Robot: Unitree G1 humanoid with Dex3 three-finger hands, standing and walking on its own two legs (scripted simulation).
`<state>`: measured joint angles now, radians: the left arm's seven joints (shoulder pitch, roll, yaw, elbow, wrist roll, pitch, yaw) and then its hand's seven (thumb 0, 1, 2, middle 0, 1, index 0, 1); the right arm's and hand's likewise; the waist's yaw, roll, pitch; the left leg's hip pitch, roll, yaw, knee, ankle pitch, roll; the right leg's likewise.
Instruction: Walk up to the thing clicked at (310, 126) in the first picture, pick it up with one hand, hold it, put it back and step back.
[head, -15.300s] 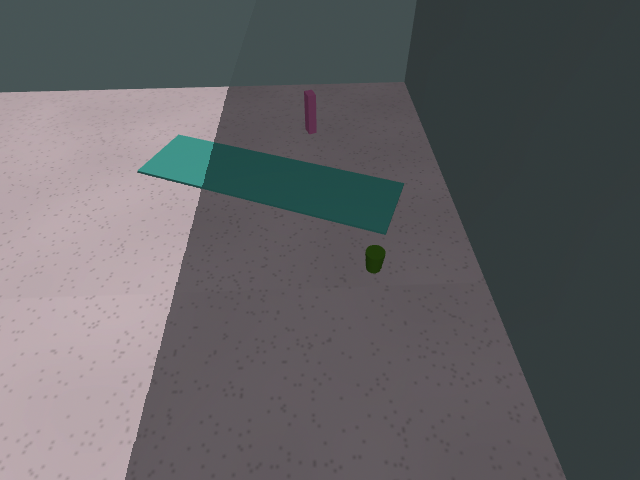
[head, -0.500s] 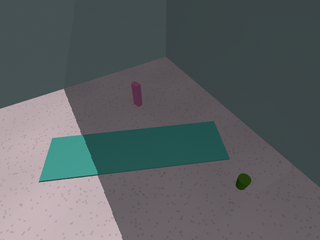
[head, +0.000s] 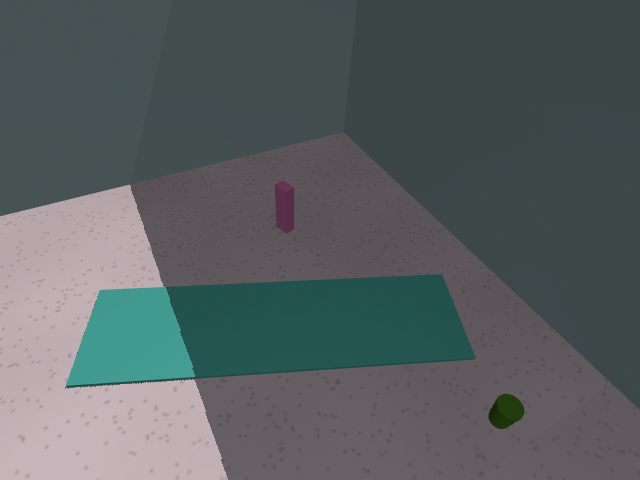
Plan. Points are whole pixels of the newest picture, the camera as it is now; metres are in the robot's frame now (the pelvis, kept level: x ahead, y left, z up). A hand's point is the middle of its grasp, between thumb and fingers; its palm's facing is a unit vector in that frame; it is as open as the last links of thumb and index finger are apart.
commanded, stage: walk up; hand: left
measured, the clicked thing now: (284, 208) +1.34 +0.18 -0.65
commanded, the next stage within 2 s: none
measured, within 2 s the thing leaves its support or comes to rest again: neither
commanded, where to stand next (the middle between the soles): +1.02 -0.07 m, yaw +0 degrees
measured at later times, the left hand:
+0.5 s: hand (222, 329) +0.41 +0.19 -0.12, palm faces -0.09 -0.94 -0.33, open 7.3 cm
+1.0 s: hand (204, 284) +0.53 +0.26 -0.15, palm faces -0.09 -0.94 -0.33, open 7.4 cm
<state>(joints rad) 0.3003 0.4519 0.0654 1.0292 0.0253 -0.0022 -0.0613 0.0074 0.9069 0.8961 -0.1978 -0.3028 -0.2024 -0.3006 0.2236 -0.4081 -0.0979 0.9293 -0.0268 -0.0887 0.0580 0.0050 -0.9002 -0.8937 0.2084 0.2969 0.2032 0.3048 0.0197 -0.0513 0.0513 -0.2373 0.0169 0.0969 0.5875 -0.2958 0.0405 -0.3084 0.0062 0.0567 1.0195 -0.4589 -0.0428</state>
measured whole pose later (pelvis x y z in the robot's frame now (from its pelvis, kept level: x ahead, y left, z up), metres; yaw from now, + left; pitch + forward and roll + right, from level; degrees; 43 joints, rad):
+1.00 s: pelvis +0.47 -0.02 +0.01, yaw -2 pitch -2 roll -1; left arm 0.30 0.44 0.04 0.90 0.00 -0.03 -0.04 0.01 0.91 0.90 -0.20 -0.30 -0.20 -0.30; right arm 0.26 -0.37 -0.06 0.82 -0.01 -0.10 0.05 0.01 -0.90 -0.89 0.21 0.30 0.20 0.30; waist -0.01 -0.06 0.10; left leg -0.31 0.06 0.08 0.56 -0.28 0.04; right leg -0.36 0.02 0.02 1.13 -0.44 -0.04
